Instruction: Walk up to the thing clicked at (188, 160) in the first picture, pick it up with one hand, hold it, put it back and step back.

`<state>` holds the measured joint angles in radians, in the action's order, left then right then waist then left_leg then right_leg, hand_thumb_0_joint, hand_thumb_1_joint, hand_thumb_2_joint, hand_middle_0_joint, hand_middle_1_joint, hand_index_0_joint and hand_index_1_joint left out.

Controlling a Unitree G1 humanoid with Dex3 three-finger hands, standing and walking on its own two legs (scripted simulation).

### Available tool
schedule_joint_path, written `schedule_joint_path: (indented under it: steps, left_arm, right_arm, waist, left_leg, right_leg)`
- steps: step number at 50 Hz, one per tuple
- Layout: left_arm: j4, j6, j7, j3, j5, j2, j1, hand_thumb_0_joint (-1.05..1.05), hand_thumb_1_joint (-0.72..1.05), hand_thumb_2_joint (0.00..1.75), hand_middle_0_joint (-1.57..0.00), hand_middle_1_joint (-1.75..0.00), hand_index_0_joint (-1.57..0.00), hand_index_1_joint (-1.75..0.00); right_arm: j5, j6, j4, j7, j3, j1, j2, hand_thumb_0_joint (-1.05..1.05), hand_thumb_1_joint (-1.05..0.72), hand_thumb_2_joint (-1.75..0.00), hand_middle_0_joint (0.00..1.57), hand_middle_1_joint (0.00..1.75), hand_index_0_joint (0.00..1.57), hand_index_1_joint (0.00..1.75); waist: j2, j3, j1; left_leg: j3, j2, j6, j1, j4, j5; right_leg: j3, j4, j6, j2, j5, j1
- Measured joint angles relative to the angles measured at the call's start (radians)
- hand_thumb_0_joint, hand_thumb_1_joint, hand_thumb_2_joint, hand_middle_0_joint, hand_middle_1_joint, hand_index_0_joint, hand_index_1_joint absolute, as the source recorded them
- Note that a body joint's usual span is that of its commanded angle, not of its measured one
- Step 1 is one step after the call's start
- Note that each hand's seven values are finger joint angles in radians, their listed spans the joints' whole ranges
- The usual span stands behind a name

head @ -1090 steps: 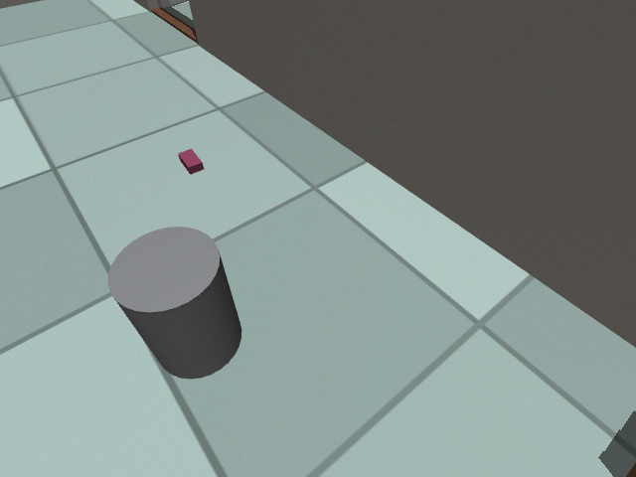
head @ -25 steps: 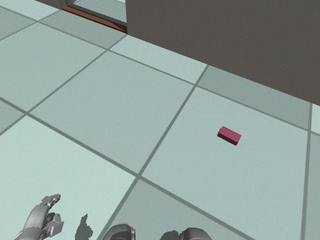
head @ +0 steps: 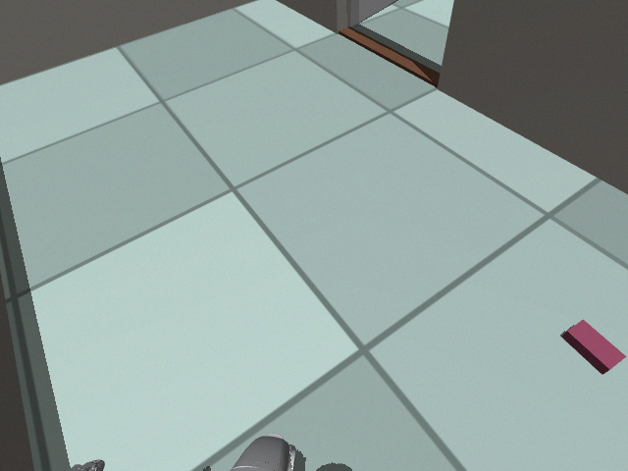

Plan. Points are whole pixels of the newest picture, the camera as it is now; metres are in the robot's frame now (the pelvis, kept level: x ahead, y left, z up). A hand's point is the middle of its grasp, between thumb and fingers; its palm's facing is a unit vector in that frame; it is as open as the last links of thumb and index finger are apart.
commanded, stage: walk up
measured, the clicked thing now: (592, 346) +0.60 -0.78 -0.74
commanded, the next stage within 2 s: stand in 1.72 s
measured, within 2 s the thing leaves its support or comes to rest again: neither
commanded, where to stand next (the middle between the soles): +0.12 +0.06 m, yaw +33 degrees
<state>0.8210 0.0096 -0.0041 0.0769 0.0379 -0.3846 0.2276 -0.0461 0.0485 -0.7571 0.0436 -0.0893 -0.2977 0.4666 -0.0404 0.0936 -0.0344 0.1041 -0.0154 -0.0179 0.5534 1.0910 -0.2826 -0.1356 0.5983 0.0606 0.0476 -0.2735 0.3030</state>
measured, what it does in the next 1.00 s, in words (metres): steps on the spot, turning left: left foot, then right foot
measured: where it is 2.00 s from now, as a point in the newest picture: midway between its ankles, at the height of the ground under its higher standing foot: outside the picture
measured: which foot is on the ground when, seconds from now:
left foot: up 0.00-0.28, down 0.30-0.70, up 0.72-1.00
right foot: down 0.00-0.32, up 0.34-0.66, down 0.68-1.00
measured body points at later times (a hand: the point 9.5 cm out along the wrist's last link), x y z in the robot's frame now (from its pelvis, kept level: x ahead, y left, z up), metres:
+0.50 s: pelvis +0.05 +0.04 +0.00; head +0.05 +0.07 +0.44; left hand -0.01 +0.36 -0.13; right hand +0.23 -0.24 -0.09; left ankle +0.01 +0.15 -0.73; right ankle +0.12 -0.09 -0.68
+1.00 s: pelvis +0.07 +0.01 -0.02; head +0.11 +0.02 +0.43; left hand -0.04 +0.35 -0.10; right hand +0.31 -0.22 -0.15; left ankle +0.00 +0.14 -0.72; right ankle +0.19 -0.07 -0.73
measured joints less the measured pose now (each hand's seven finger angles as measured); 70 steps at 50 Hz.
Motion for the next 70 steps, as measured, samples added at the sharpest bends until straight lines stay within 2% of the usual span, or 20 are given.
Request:
schedule_joint_path:
  steps: [8, 12, 15, 17, 20, 22, 27, 33, 35, 38, 42, 49, 51, 53, 55, 57, 61, 64, 66, 70]
  left_arm:
    - [-0.029, 0.017, 0.030, 0.026, 0.011, -0.035, 0.075, 0.01, 0.90, 0.90, -0.20, -0.31, -0.21, -0.30]
    - [-0.025, 0.007, 0.044, 0.034, 0.011, -0.070, 0.103, 0.01, 0.90, 0.90, -0.20, -0.31, -0.21, -0.30]
    - [-0.018, -0.011, 0.052, 0.034, 0.008, -0.089, 0.113, 0.01, 0.90, 0.90, -0.20, -0.31, -0.21, -0.30]
    - [-0.006, -0.028, 0.048, 0.036, 0.002, -0.098, 0.113, 0.01, 0.90, 0.90, -0.20, -0.31, -0.21, -0.30]
    - [0.026, -0.049, 0.049, 0.016, -0.003, -0.066, 0.102, 0.01, 0.91, 0.90, -0.20, -0.30, -0.20, -0.30]
    - [0.026, -0.040, 0.051, 0.001, -0.007, -0.050, 0.087, 0.01, 0.91, 0.90, -0.20, -0.30, -0.20, -0.30]
    - [0.012, -0.015, 0.040, -0.015, -0.022, -0.020, 0.050, 0.01, 0.91, 0.90, -0.20, -0.30, -0.21, -0.30]
    - [0.013, 0.005, 0.014, -0.022, -0.042, -0.007, -0.014, 0.01, 0.90, 0.90, -0.20, -0.30, -0.21, -0.30]
    - [0.019, 0.017, 0.005, -0.023, -0.035, 0.009, -0.039, 0.01, 0.90, 0.90, -0.20, -0.30, -0.21, -0.30]
    - [0.009, 0.017, 0.005, -0.036, -0.024, 0.020, -0.068, 0.01, 0.90, 0.90, -0.20, -0.30, -0.21, -0.30]
    - [0.002, 0.015, -0.002, -0.040, -0.013, 0.028, -0.075, 0.01, 0.90, 0.90, -0.20, -0.31, -0.21, -0.30]
    - [0.011, 0.003, 0.003, -0.016, -0.003, -0.029, -0.054, 0.01, 0.90, 0.90, -0.20, -0.31, -0.21, -0.30]
    - [0.019, -0.008, 0.006, -0.011, -0.011, -0.050, -0.054, 0.01, 0.90, 0.90, -0.20, -0.31, -0.21, -0.30]
    - [0.042, -0.022, 0.002, -0.004, -0.021, -0.071, -0.056, 0.01, 0.90, 0.90, -0.20, -0.31, -0.21, -0.30]
    - [0.077, -0.040, -0.003, -0.007, -0.031, -0.061, -0.049, 0.01, 0.90, 0.90, -0.20, -0.30, -0.21, -0.30]
    - [0.106, -0.044, 0.002, -0.014, -0.037, -0.051, -0.046, 0.01, 0.91, 0.90, -0.20, -0.30, -0.20, -0.30]
    - [0.130, -0.016, 0.004, -0.024, -0.045, -0.032, -0.029, 0.01, 0.91, 0.90, -0.20, -0.30, -0.20, -0.30]
    - [0.164, 0.002, -0.003, -0.039, -0.030, 0.009, -0.033, 0.01, 0.91, 0.90, -0.20, -0.30, -0.20, -0.30]
    - [0.177, 0.009, 0.002, -0.054, -0.025, 0.019, -0.028, 0.01, 0.91, 0.90, -0.20, -0.30, -0.21, -0.30]
    - [0.206, 0.007, 0.006, -0.073, -0.030, 0.036, -0.046, 0.01, 0.90, 0.90, -0.20, -0.31, -0.21, -0.30]
  right_arm:
    - [0.020, 0.003, -0.084, 0.003, 0.010, -0.029, -0.014, 0.01, -0.90, -0.90, 0.21, 0.30, 0.20, 0.30]
    - [0.024, -0.019, -0.084, 0.008, 0.020, -0.009, -0.033, 0.01, -0.90, -0.90, 0.21, 0.30, 0.20, 0.30]
    - [0.032, -0.045, -0.073, 0.003, 0.023, -0.004, -0.038, 0.01, -0.90, -0.90, 0.21, 0.30, 0.20, 0.30]
    - [0.028, -0.065, -0.070, -0.013, 0.026, 0.010, -0.053, 0.01, -0.90, -0.90, 0.21, 0.30, 0.20, 0.30]
    - [0.026, -0.079, -0.052, -0.034, 0.037, -0.003, -0.055, 0.01, -0.90, -0.90, 0.21, 0.30, 0.20, 0.30]
    - [0.029, -0.082, -0.055, -0.046, 0.048, -0.016, -0.060, 0.01, -0.90, -0.90, 0.21, 0.30, 0.21, 0.30]
    - [0.035, -0.091, -0.055, -0.058, 0.066, -0.026, -0.067, 0.01, -0.90, -0.90, 0.21, 0.30, 0.21, 0.30]
    - [0.034, -0.071, -0.025, -0.059, 0.064, 0.017, -0.061, 0.01, -0.89, -0.90, 0.21, 0.30, 0.21, 0.30]
    - [0.047, -0.055, -0.026, -0.063, 0.055, 0.047, -0.045, 0.01, -0.89, -0.90, 0.21, 0.30, 0.21, 0.30]
    - [0.043, -0.029, -0.035, -0.078, 0.045, 0.082, -0.045, 0.01, -0.90, -0.90, 0.21, 0.30, 0.20, 0.30]
    - [0.035, -0.021, -0.054, -0.056, 0.035, 0.086, -0.030, 0.01, -0.90, -0.90, 0.21, 0.30, 0.20, 0.30]
    - [0.029, -0.025, -0.116, -0.028, 0.034, 0.054, -0.033, 0.01, -0.90, -0.90, 0.21, 0.30, 0.20, 0.30]
    - [0.026, -0.035, -0.137, -0.030, 0.034, 0.045, -0.038, 0.01, -0.90, -0.90, 0.21, 0.30, 0.20, 0.30]
    - [0.018, -0.043, -0.159, -0.038, 0.035, 0.053, -0.061, 0.01, -0.90, -0.90, 0.21, 0.30, 0.20, 0.30]
    - [0.012, -0.047, -0.162, -0.038, 0.044, 0.044, -0.063, 0.01, -0.90, -0.90, 0.21, 0.30, 0.20, 0.30]
    - [0.011, -0.044, -0.170, -0.040, 0.049, 0.044, -0.065, 0.01, -0.90, -0.90, 0.21, 0.30, 0.20, 0.30]
    - [0.021, -0.045, -0.182, -0.045, 0.061, 0.073, -0.064, 0.01, -0.90, -0.90, 0.21, 0.30, 0.21, 0.30]
    - [0.037, -0.039, -0.195, -0.050, 0.062, 0.120, -0.052, 0.01, -0.90, -0.90, 0.21, 0.30, 0.20, 0.30]
    - [0.042, -0.042, -0.201, -0.054, 0.065, 0.141, -0.060, 0.01, -0.90, -0.90, 0.21, 0.30, 0.20, 0.30]
    - [0.044, -0.057, -0.226, -0.047, 0.071, 0.179, -0.072, 0.01, -0.90, -0.90, 0.21, 0.30, 0.20, 0.30]
  waist:
    - [0.018, -0.025, -0.041]
    - [0.050, -0.026, -0.052]
    - [0.069, -0.036, -0.050]
    - [0.125, -0.025, -0.050]
    - [0.116, -0.043, -0.010]
    - [0.113, -0.046, 0.006]
    - [0.104, -0.025, 0.016]
    - [0.057, 0.021, 0.031]
    - [0.005, 0.042, 0.027]
    - [-0.016, 0.069, 0.024]
    - [-0.028, 0.065, 0.008]
    - [0.000, 0.020, -0.006]
    - [0.026, 0.014, -0.005]
    - [0.095, 0.029, -0.011]
    - [0.092, 0.004, 0.007]
    - [0.077, -0.014, 0.032]
    - [0.072, -0.021, 0.023]
    - [0.015, 0.003, 0.016]
    - [0.016, 0.001, 0.010]
    - [0.016, -0.001, 0.007]
  left_leg:
    - [-0.064, 0.078, -0.011, -0.117, -0.176, -0.057]
    - [-0.116, 0.087, 0.007, -0.165, -0.285, -0.124]
    - [-0.148, 0.073, 0.028, -0.231, -0.430, -0.073]
    - [-0.166, 0.026, 0.028, -0.248, -0.430, -0.044]
    - [-0.121, 0.006, 0.047, -0.249, -0.412, -0.069]
    - [-0.086, -0.005, 0.047, -0.272, -0.445, -0.056]
    - [-0.038, -0.021, 0.035, -0.307, -0.469, -0.057]
    - [0.018, -0.035, 0.012, -0.250, -0.359, -0.114]
    - [0.041, -0.023, 0.018, -0.201, -0.263, -0.136]
    - [0.014, -0.054, 0.042, -0.106, -0.049, -0.251]
    - [-0.037, -0.035, 0.033, -0.046, 0.070, -0.206]
    - [-0.081, 0.031, 0.014, -0.154, -0.233, -0.164]
    - [-0.104, 0.022, 0.014, -0.209, -0.350, -0.090]
    - [-0.133, -0.017, 0.012, -0.234, -0.356, -0.079]
    - [-0.114, -0.011, 0.019, -0.221, -0.337, -0.094]
    - [-0.079, -0.003, 0.031, -0.210, -0.342, -0.091]
    - [-0.064, 0.005, 0.012, -0.190, -0.352, -0.079]
    - [-0.035, 0.033, 0.009, -0.184, -0.326, -0.085]
    - [-0.045, 0.024, 0.025, -0.198, -0.357, -0.081]
    - [-0.051, 0.002, 0.011, -0.231, -0.423, -0.036]
  right_leg:
    - [-0.125, -0.045, -0.004, 0.047, -0.007, -0.056]
    - [-0.174, -0.014, -0.013, 0.070, -0.038, -0.060]
    - [-0.210, 0.055, -0.032, 0.097, -0.087, -0.049]
    - [-0.154, 0.175, -0.037, 0.141, -0.170, -0.011]
    - [-0.014, 0.381, -0.056, 0.069, -0.233, 0.080]
    - [0.044, 0.435, -0.058, 0.045, -0.215, 0.126]
    - [0.111, 0.368, -0.062, 0.055, -0.137, 0.196]
    - [0.103, 0.146, -0.043, 0.024, 0.014, 0.137]
    - [0.081, 0.134, -0.055, 0.000, 0.001, 0.126]
    - [0.058, 0.166, -0.053, 0.033, -0.021, 0.131]
    - [0.042, 0.122, -0.050, 0.071, -0.001, 0.107]
    - [0.002, 0.140, -0.053, 0.098, -0.021, 0.107]
    - [-0.002, 0.188, -0.065, 0.117, -0.047, 0.121]
    - [0.039, 0.244, -0.061, 0.153, -0.081, 0.132]
    - [0.076, 0.288, -0.053, 0.104, -0.200, 0.140]
    - [0.091, 0.328, -0.048, 0.057, -0.249, 0.134]
    - [0.090, 0.173, -0.040, 0.023, -0.146, 0.062]
    - [0.061, 0.100, -0.071, -0.010, -0.072, 0.019]
    - [0.064, 0.097, -0.076, 0.003, -0.074, 0.018]
    - [0.067, 0.063, -0.089, 0.027, -0.058, -0.004]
